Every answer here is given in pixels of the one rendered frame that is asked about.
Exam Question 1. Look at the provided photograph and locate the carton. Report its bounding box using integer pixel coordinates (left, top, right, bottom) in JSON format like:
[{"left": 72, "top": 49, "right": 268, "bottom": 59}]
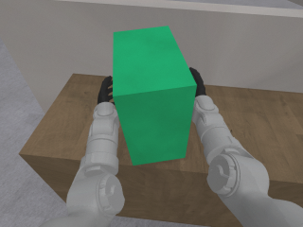
[{"left": 113, "top": 26, "right": 197, "bottom": 166}]

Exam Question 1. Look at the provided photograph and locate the left robot upper arm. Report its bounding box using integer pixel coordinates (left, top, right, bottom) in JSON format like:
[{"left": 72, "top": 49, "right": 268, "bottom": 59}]
[{"left": 39, "top": 172, "right": 125, "bottom": 227}]

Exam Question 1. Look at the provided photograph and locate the robot right hand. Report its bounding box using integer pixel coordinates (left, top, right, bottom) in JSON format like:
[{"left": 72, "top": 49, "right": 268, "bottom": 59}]
[{"left": 189, "top": 67, "right": 206, "bottom": 97}]

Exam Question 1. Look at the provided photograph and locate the robot right forearm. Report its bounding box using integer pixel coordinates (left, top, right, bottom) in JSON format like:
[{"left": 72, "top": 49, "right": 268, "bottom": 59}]
[{"left": 191, "top": 95, "right": 255, "bottom": 165}]

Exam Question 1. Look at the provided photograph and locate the right robot upper arm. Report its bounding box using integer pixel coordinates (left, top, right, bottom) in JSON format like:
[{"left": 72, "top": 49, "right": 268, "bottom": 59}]
[{"left": 206, "top": 152, "right": 303, "bottom": 227}]

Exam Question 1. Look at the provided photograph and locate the robot left forearm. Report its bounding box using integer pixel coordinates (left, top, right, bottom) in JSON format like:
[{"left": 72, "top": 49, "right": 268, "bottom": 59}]
[{"left": 66, "top": 101, "right": 119, "bottom": 209}]

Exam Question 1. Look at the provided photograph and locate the robot left hand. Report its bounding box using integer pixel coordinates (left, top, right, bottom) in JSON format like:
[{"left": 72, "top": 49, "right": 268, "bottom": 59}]
[{"left": 98, "top": 76, "right": 115, "bottom": 105}]

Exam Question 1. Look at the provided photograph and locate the pedestal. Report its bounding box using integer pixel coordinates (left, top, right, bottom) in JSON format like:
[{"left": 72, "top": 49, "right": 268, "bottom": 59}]
[{"left": 18, "top": 73, "right": 303, "bottom": 227}]

